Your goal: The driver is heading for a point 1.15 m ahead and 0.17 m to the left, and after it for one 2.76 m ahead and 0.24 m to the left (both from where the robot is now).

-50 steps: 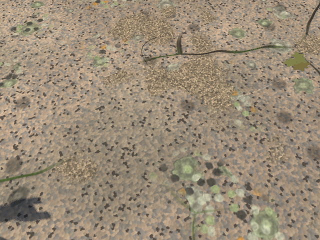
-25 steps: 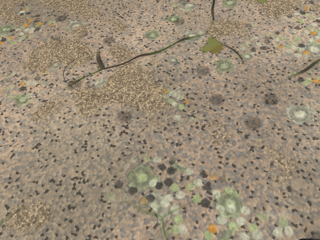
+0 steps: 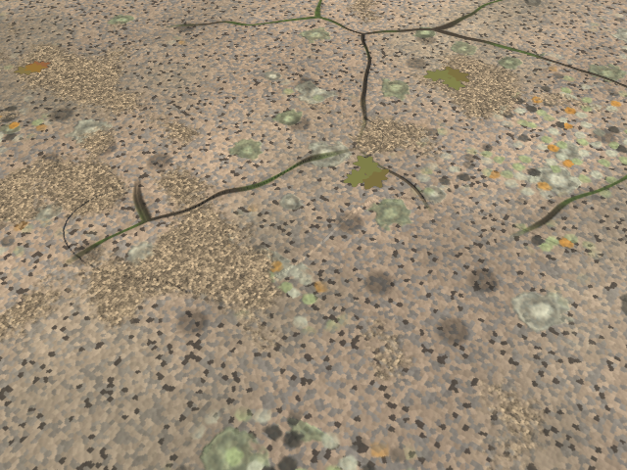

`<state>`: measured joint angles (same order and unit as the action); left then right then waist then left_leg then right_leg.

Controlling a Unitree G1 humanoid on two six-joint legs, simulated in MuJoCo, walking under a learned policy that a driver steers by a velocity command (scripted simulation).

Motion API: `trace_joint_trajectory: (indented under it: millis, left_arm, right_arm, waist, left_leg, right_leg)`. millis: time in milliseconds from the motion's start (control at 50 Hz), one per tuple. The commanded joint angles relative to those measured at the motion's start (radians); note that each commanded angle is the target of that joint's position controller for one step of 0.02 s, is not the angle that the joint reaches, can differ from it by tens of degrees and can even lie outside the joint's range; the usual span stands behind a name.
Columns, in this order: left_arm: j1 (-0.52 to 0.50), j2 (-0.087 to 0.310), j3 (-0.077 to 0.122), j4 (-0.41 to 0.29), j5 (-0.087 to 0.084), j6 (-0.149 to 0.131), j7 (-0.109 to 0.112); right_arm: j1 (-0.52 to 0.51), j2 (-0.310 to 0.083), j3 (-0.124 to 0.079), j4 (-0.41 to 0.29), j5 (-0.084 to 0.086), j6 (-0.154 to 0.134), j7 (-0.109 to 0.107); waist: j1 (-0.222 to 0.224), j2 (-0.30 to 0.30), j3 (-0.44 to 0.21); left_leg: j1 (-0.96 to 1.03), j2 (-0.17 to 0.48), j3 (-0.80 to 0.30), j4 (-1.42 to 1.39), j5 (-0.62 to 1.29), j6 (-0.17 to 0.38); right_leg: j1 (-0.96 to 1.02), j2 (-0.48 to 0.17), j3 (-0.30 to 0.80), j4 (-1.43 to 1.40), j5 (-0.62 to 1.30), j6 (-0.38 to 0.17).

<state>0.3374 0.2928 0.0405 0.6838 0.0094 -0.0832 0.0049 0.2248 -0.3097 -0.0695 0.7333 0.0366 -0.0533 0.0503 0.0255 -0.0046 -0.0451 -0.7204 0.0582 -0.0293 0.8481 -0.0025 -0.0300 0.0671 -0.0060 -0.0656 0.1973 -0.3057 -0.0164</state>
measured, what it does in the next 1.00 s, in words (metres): walks ahead: left foot, then right foot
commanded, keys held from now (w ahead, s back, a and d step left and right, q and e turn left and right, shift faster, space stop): w+q+shift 0.30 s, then w+e+shift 0.70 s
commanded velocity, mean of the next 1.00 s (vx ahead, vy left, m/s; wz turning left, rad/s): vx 0.96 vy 0.00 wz -0.06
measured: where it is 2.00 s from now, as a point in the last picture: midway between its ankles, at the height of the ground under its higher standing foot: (231, 212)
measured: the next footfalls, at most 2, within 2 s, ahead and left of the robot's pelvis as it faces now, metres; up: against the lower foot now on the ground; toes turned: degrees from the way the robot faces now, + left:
left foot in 0.18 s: +0.30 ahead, +0.19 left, +0.00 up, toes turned +13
right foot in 0.66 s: +0.81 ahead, +0.21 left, +0.00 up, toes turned +12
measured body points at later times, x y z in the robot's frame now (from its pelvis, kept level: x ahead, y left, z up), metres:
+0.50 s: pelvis +0.39 +0.17 -0.01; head +0.40 +0.19 +0.44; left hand +0.50 +0.46 -0.09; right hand +0.51 -0.07 -0.12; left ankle +0.26 +0.18 -0.74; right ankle +0.67 +0.07 -0.66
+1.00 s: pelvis +0.86 +0.29 +0.00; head +0.88 +0.28 +0.45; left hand +0.87 +0.56 -0.12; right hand +1.12 +0.07 -0.04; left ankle +1.10 +0.48 -0.68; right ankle +0.77 +0.21 -0.74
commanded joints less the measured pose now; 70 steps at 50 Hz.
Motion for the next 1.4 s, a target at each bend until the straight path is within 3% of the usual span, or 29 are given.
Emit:
trace_joint_trajectory:
  millis: [20,120,160,180,200,220,240,280,340,420,560,620,660,680,700,720,740,780,840,920,1040,1080,1100,1120,1140,1160,1200,1280,1400]
  left_arm:
    - [-0.006,0.163,0.053,-0.022,-0.003,-0.014,-0.002]
    - [-0.027,0.22,0.073,0.004,-0.003,0.017,-0.001]
    - [-0.063,0.255,0.077,-0.003,-0.005,0.036,0.011]
    - [-0.053,0.218,0.059,-0.018,-0.002,0.022,0.017]
    - [0.046,0.001,0.0,-0.06,0.019,-0.009,0.001]
    - [-0.012,0.05,-0.014,-0.103,-0.022,-0.061,-0.002]
    - [-0.158,0.158,0.011,-0.138,-0.057,-0.089,-0.005]
    - [-0.201,0.122,-0.004,-0.152,-0.033,-0.112,0.003]
    - [-0.072,0.118,0.005,-0.09,-0.016,-0.063,-0.007]
    - [-0.202,0.07,-0.017,-0.111,0.001,-0.024,-0.011]
    - [-0.396,0.05,-0.018,-0.134,-0.055,-0.06,-0.073]
    - [-0.316,0.11,0.017,-0.131,-0.058,-0.058,-0.092]
    - [0.069,0.189,0.057,-0.038,-0.072,-0.022,-0.073]
    - [0.354,0.218,0.068,0.036,-0.064,-0.005,-0.056]
    - [0.333,0.22,0.055,0.074,-0.04,-0.013,-0.056]
    - [0.274,0.167,0.058,0.021,-0.019,-0.008,-0.044]
    - [0.22,0.146,0.058,-0.004,-0.007,-0.007,-0.029]
    - [0.082,0.121,0.045,-0.029,-0.006,-0.016,-0.037]
    - [-0.028,0.108,0.042,-0.056,-0.018,-0.014,-0.027]
    - [-0.013,0.131,0.052,-0.028,-0.049,-0.01,0.003]
    - [0.083,0.122,0.065,0.03,-0.066,0.016,0.016]
    - [0.043,0.121,0.061,0.016,-0.035,0.029,0.005]
    - [0.038,0.034,0.032,-0.02,0.001,0.033,-0.002]
    - [0.231,-0.068,-0.003,-0.067,-0.058,0.021,-0.009]
    - [0.189,0.037,0.001,-0.052,-0.076,0.032,0.004]
    - [0.044,0.109,0.019,-0.07,-0.06,0.042,0.01]
    - [-0.114,0.127,0.036,-0.12,-0.008,0.047,0.01]
    - [-0.115,0.001,-0.004,-0.126,-0.021,0.041,-0.006]
    - [-0.231,0.074,0.003,-0.111,0.007,0.006,-0.037]
  right_arm:
    - [-0.177,-0.045,0.01,-0.122,0.004,-0.023,0.022]
    - [-0.164,-0.066,0.017,-0.15,0.01,-0.019,0.034]
    - [0.133,-0.16,-0.033,-0.096,0.023,-0.005,0.017]
    - [0.363,-0.252,-0.08,-0.037,0.031,0.01,0.0]
    - [0.358,-0.347,-0.092,-0.016,0.029,0.014,-0.016]
    - [0.362,-0.309,-0.073,-0.071,0.009,-0.009,-0.009]
    - [0.354,-0.222,-0.056,-0.071,-0.001,-0.025,-0.008]
    - [0.246,-0.2,-0.046,-0.084,-0.02,-0.039,-0.011]
    - [0.09,-0.094,-0.007,-0.123,-0.038,-0.04,-0.023]
    - [0.125,-0.077,0.016,-0.072,-0.034,-0.055,-0.044]
    - [0.229,-0.141,0.014,0.026,-0.04,-0.065,-0.067]
    - [0.209,-0.181,0.004,0.028,-0.081,-0.033,-0.095]
    - [0.097,-0.218,-0.011,-0.006,-0.119,-0.009,-0.112]
    - [-0.035,-0.226,-0.015,-0.049,-0.113,-0.005,-0.113]
    - [0.153,0.033,0.049,-0.088,-0.093,-0.026,-0.081]
    - [0.118,-0.044,0.067,-0.123,-0.018,-0.077,-0.051]
    - [-0.016,-0.111,0.05,-0.159,0.004,-0.108,-0.036]
    - [-0.071,-0.082,0.061,-0.178,-0.034,-0.13,-0.029]
    - [-0.001,-0.091,0.054,-0.156,-0.056,-0.099,-0.047]
    - [-0.208,-0.026,0.078,-0.245,-0.077,-0.094,-0.054]
    - [-0.254,-0.108,0.022,-0.266,0.0,-0.103,-0.06]
    - [0.011,-0.167,-0.023,-0.222,0.011,-0.108,-0.064]
    - [0.242,-0.213,-0.036,-0.191,-0.006,-0.096,-0.074]
    - [0.249,-0.315,-0.05,-0.155,-0.054,-0.081,-0.054]
    - [0.213,-0.215,-0.041,-0.179,-0.052,-0.068,-0.051]
    - [0.15,-0.13,-0.022,-0.191,-0.054,-0.057,-0.059]
    - [0.064,-0.102,-0.01,-0.162,-0.071,-0.045,-0.056]
    - [0.041,-0.065,0.007,-0.053,-0.039,-0.066,-0.042]
    - [0.043,-0.192,-0.028,-0.012,0.002,-0.037,-0.057]
  waist:
    - [0.046,-0.064,0.188]
    - [0.007,-0.083,0.158]
    - [-0.17,-0.133,-0.033]
    - [-0.279,-0.064,-0.148]
    - [-0.13,0.319,-0.155]
    - [-0.155,0.279,-0.374]
    - [-0.202,0.148,-0.24]
    - [-0.108,-0.035,-0.063]
    - [0.003,0.031,0.036]
    - [-0.04,0.052,0.173]
    - [-0.13,0.062,0.192]
    - [-0.048,0.125,0.065]
    - [0.149,0.166,-0.096]
    - [0.31,0.053,-0.148]
    - [0.096,-0.4,-0.208]
    - [0.132,-0.256,-0.338]
    - [0.136,-0.121,-0.175]
    - [0.011,0.134,0.016]
    - [-0.082,0.074,0.12]
    - [-0.008,-0.003,0.185]
    - [0.037,-0.098,0.091]
    - [-0.128,-0.107,-0.083]
    - [-0.206,-0.016,-0.269]
    - [-0.056,0.513,-0.403]
    - [-0.089,0.416,-0.332]
    - [-0.128,0.237,-0.174]
    - [-0.093,0.037,0.02]
    - [-0.017,0.106,0.048]
    - [-0.014,0.084,-0.022]
  left_leg:
    - [-0.203,0.065,-0.001,-0.021,0.024,0.029]
    - [0.046,-0.023,0.164,-0.1,-0.123,0.133]
    - [0.449,-0.15,0.235,-0.068,-0.213,0.192]
    - [0.846,-0.16,0.132,-0.097,-0.217,0.232]
    - [1.086,0.066,-0.402,-0.27,-0.602,0.367]
    - [1.199,0.202,-0.911,-0.53,-0.896,0.464]
    - [1.144,0.205,-0.888,-0.609,-0.872,0.384]
    - [0.826,0.157,-0.701,-0.59,-0.612,0.345]
    - [0.56,0.082,-0.459,-0.632,-0.418,0.352]
    - [0.416,-0.003,-0.156,-0.688,-0.063,0.278]
    - [0.689,0.052,0.05,-0.746,0.262,0.116]
    - [0.911,0.085,0.092,-0.529,0.961,0.047]
    - [0.867,0.11,0.1,-0.099,1.324,0.026]
    - [0.641,0.042,0.13,0.356,1.099,0.009]
    - [-0.021,-0.147,-0.011,0.846,-0.561,-0.061]
    - [-0.112,-0.166,-0.136,0.86,-0.524,-0.002]
    - [-0.136,-0.115,-0.159,0.738,-0.413,0.058]
    - [-0.022,-0.062,-0.145,0.531,-0.319,0.098]
    - [0.076,0.001,-0.136,0.346,-0.286,0.045]
    - [0.309,-0.038,-0.03,-0.12,0.016,-0.03]
    - [0.44,-0.069,-0.111,-0.387,0.076,-0.05]
    - [0.693,-0.039,-0.093,-0.331,-0.075,0.0]
    - [1.0,0.132,-0.258,-0.259,-0.256,0.056]
    - [1.27,0.402,-0.873,-0.46,-0.412,0.257]
    - [1.214,0.394,-0.944,-0.506,-0.526,0.242]
    - [1.079,0.342,-0.703,-0.492,-0.324,0.21]
    - [0.756,0.248,-0.378,-0.471,0.307,0.196]
    - [0.602,0.166,-0.199,-0.536,0.558,0.226]
    - [0.538,0.11,-0.174,-0.515,0.394,0.178]
  right_leg:
    - [0.02,-0.301,0.028,-0.132,0.044,-0.127]
    - [0.03,-0.269,-0.136,0.008,0.711,-0.094]
    - [-0.041,-0.246,-0.177,0.42,1.224,-0.066]
    - [-0.292,-0.204,-0.156,0.756,1.072,-0.022]
    - [-0.722,-0.008,-0.085,1.192,-0.108,0.054]
    - [-0.852,0.083,0.183,1.353,-0.227,0.026]
    - [-0.949,0.021,0.23,1.324,-0.113,-0.011]
    - [-0.868,-0.056,0.214,1.16,-0.013,-0.027]
    - [-0.737,-0.125,0.197,1.014,0.055,-0.002]
    - [-0.769,-0.138,0.082,0.766,0.321,0.041]
    - [-0.698,-0.002,0.005,0.311,0.656,-0.038]
    - [-0.612,0.114,-0.092,0.342,0.499,-0.072]
    - [-0.297,0.125,-0.075,0.45,0.369,-0.117]
    - [0.004,0.055,0.045,0.378,0.406,-0.169]
    - [0.475,-0.146,0.482,0.489,0.067,-0.376]
    - [0.479,-0.244,0.896,0.196,-0.421,-0.42]
    - [0.326,-0.235,0.904,0.066,-0.421,-0.358]
    - [-0.053,-0.169,0.8,0.003,-0.252,-0.332]
    - [-0.33,-0.049,0.607,-0.035,-0.055,-0.341]
    - [-0.628,0.066,0.416,-0.033,0.081,-0.263]
    - [-0.323,0.013,0.548,0.164,0.039,-0.16]
    - [-0.27,0.033,0.495,0.494,0.322,-0.094]
    - [-0.421,0.07,0.412,0.847,0.204,-0.059]
    - [-0.776,0.175,0.293,1.197,-0.314,-0.003]
    - [-0.901,0.048,0.271,1.305,-0.237,0.01]
    - [-0.923,0.011,0.232,1.315,-0.163,0.02]
    - [-0.828,-0.034,0.175,1.23,-0.107,0.035]
    - [-0.712,-0.028,0.155,0.855,-0.134,0.034]
    - [-0.358,0.044,0.135,0.342,0.359,0.005]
